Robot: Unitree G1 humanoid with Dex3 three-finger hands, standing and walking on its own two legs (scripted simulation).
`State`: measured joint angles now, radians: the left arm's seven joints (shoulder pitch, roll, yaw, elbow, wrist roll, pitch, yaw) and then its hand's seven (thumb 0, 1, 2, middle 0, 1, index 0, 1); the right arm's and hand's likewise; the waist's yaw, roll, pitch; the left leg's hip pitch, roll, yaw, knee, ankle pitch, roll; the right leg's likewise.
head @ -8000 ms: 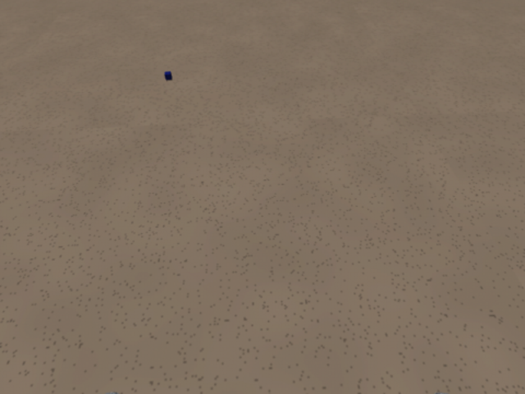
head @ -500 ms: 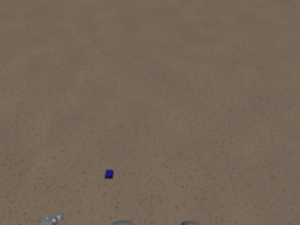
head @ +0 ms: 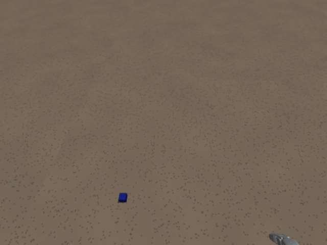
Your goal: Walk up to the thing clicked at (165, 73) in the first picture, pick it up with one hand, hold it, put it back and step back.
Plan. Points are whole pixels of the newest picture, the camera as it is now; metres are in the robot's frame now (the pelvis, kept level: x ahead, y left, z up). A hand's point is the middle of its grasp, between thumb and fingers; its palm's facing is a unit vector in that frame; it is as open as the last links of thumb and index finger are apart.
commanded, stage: walk up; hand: left
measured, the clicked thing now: (123, 197) +0.47 +0.29 -0.76
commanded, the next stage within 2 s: stand in 0.44 s
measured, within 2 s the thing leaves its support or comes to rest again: neither
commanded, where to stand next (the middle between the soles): +0.08 +0.02 m, yaw -1 degrees
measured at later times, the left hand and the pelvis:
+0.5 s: hand out of the picture +0.10 +0.25 -0.16, palm faces -0.01 -0.94 -0.33, open 7.4 cm; pelvis +0.02 +0.00 +0.00, yaw +0 degrees
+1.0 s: hand out of the picture +0.10 +0.24 -0.16, palm faces -0.02 -0.94 -0.33, open 7.4 cm; pelvis +0.02 -0.01 +0.00, yaw +0 degrees
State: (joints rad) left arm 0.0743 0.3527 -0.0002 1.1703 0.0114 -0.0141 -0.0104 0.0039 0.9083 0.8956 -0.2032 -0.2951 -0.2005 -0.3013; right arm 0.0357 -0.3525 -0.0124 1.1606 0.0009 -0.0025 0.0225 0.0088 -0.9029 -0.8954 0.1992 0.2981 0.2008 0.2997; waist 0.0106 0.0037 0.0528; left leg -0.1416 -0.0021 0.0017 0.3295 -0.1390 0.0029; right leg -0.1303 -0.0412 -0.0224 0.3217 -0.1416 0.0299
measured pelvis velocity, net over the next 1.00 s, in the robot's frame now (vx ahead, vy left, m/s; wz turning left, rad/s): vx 0.02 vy -0.01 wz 0.00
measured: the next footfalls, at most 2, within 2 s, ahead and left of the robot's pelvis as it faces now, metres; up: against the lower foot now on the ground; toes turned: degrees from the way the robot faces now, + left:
none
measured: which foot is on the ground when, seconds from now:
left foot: down 0.00-1.00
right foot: down 0.00-1.00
